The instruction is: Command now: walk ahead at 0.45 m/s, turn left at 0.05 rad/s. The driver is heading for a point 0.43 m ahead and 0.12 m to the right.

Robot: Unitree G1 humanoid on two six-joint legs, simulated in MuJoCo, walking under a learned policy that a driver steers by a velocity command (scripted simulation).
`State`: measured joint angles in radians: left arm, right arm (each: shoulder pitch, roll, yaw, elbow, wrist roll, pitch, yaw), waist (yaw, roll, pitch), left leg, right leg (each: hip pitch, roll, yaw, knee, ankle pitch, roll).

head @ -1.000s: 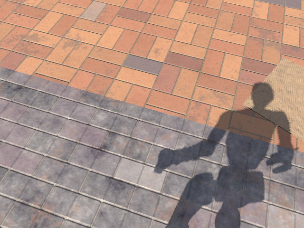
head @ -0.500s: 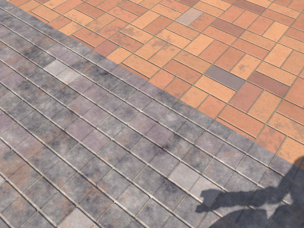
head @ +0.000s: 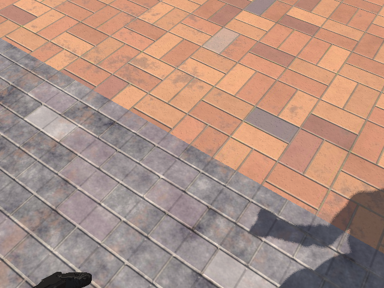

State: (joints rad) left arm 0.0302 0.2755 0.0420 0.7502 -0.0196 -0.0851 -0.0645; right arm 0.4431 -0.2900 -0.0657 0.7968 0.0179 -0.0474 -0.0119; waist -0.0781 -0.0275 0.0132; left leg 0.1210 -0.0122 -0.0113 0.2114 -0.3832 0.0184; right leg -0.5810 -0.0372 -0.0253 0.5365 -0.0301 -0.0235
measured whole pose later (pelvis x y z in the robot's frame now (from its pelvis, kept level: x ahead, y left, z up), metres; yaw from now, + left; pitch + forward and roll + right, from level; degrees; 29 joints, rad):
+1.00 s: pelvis +0.31 -0.03 +0.00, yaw -1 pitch -1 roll +1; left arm 0.23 0.24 0.02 0.98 0.01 -0.01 0.02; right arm 0.17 -0.23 -0.05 0.88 -0.01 -0.01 -0.02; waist 0.01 0.01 0.03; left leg -0.30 0.01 0.00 0.51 -0.20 -0.01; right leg -0.18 -0.02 0.00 0.54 -0.35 0.01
